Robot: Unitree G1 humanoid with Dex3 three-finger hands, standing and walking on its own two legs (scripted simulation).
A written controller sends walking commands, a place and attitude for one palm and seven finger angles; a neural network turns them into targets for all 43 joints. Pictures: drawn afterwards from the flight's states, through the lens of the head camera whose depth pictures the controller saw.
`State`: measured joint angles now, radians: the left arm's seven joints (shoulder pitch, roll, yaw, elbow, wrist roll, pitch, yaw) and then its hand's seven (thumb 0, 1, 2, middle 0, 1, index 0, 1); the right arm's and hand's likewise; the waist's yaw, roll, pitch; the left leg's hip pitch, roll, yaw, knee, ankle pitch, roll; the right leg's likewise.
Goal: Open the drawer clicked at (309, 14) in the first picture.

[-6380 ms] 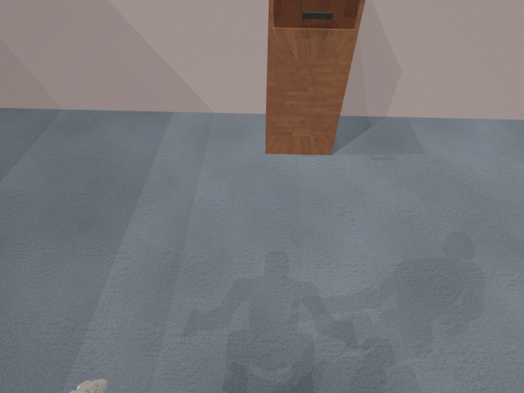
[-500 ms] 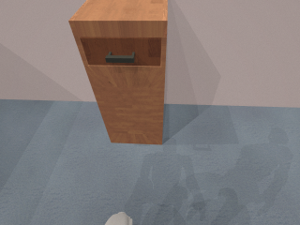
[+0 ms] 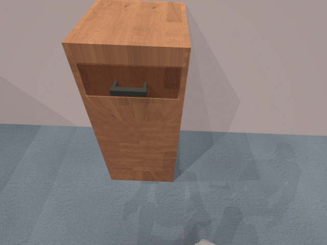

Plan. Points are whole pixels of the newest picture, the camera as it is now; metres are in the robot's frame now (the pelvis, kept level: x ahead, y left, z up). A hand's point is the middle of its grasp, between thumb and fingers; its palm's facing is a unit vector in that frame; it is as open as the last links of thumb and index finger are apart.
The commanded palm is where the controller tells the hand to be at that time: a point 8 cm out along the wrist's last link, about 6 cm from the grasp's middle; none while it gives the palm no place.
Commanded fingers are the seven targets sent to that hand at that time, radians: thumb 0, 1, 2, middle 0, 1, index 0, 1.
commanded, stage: take the last steps up to it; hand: left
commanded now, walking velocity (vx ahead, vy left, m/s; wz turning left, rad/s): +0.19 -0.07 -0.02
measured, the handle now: (129, 88) +0.61 +0.17 +0.03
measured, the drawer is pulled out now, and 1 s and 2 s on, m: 0.00 0.00 0.00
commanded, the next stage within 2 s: come to a stop and stand still in 0.08 s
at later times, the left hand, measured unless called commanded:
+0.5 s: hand (112, 244) +0.16 +0.16 -0.17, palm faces +0.07 -0.97 -0.25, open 7.3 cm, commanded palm none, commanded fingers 0.00 0.90 0.90 -0.20 -0.30 -0.20 -0.30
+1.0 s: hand out of the picture +0.11 +0.17 -0.17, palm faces +0.00 -0.97 -0.22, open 7.4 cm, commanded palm none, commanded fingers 0.00 0.90 0.90 -0.20 -0.30 -0.20 -0.30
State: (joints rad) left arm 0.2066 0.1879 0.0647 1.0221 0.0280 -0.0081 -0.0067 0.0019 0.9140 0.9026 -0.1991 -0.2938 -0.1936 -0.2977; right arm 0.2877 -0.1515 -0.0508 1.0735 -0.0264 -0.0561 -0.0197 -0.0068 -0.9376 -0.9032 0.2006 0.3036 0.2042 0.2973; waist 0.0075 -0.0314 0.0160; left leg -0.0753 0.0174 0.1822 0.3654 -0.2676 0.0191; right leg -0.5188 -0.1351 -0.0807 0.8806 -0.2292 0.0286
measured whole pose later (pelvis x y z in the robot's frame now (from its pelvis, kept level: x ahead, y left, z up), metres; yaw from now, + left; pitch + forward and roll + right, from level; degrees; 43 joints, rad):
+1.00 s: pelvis +0.07 -0.02 +0.00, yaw -1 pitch +0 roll +0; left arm 0.23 0.20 0.04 1.07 0.02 0.05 0.02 0.00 0.91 0.90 -0.20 -0.29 -0.20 -0.30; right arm 0.20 -0.16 -0.04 1.05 -0.02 0.01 -0.03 0.00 -0.92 -0.90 0.20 0.30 0.21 0.30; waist -0.02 -0.01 0.02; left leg -0.26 0.03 0.11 0.39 -0.13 0.03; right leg -0.17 -0.05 -0.03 0.58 -0.41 0.03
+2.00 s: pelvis +0.11 -0.06 +0.00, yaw +0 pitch -1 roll +1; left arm 0.32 0.13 0.00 1.12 0.01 -0.01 0.05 0.00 0.91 0.90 -0.20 -0.29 -0.20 -0.30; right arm 0.24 -0.15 -0.01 1.15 -0.01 0.00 -0.05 0.02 -0.93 -0.90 0.20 0.30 0.20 0.30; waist 0.01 -0.02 0.04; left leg -0.21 0.05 0.08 0.44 -0.21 -0.03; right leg -0.02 -0.01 -0.06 0.41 -0.36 -0.02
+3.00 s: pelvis +0.06 -0.05 -0.03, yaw -1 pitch +5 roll +1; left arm 0.35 0.29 -0.06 0.04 0.53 0.04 0.33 0.01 0.80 0.86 -0.22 -0.36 -0.21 -0.37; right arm 0.21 -0.23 -0.01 0.73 0.00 -0.19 -0.09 0.02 -0.91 -0.90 0.20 0.30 0.20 0.30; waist 0.00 0.06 -0.09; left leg -0.52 0.01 0.07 0.66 -0.22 0.01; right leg -0.38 -0.04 -0.03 0.74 -0.44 0.00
